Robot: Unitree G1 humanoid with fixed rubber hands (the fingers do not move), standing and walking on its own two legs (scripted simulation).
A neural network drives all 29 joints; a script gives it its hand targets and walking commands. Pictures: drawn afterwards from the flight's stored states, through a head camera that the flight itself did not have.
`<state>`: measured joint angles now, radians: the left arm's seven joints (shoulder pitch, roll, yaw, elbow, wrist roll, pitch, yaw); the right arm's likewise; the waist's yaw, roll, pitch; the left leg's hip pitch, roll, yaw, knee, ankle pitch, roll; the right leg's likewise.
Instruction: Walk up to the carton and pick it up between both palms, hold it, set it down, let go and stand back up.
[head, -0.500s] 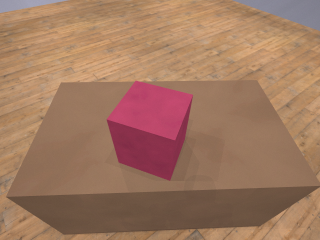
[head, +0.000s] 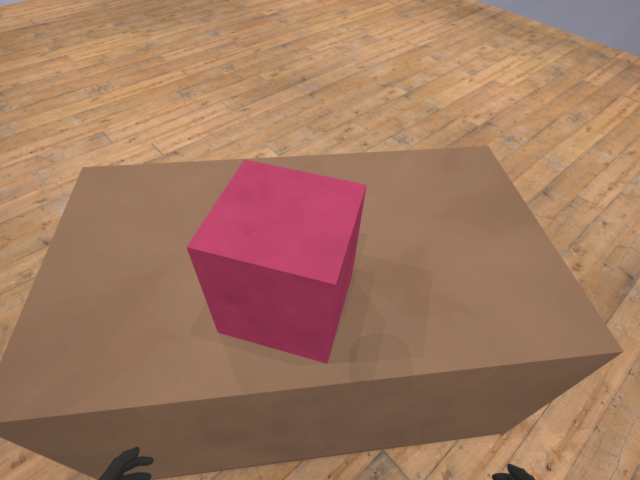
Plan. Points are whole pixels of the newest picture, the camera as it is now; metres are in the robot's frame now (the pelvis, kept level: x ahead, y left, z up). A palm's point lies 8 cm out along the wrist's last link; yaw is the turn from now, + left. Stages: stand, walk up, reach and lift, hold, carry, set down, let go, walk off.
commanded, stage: walk up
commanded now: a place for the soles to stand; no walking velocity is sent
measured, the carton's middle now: (286, 263) +0.46 +0.06 -0.07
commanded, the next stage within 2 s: reach and lift in 0.76 s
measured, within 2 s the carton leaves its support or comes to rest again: neither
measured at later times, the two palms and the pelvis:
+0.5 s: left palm out of the picture +0.10 +0.26 -0.09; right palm out of the picture +0.03 -0.27 -0.09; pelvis -0.01 +0.00 +0.00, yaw -3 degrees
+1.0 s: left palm (129, 442) +0.19 +0.24 -0.08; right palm out of the picture +0.11 -0.27 -0.08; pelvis -0.03 +0.01 +0.00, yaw -2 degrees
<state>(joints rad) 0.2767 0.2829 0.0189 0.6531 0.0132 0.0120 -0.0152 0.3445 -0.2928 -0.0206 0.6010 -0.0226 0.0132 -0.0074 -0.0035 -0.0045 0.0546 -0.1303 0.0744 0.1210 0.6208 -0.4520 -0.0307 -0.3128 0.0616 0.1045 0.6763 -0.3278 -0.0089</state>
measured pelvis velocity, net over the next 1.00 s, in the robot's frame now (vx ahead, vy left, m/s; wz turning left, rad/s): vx -0.03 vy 0.01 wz -0.03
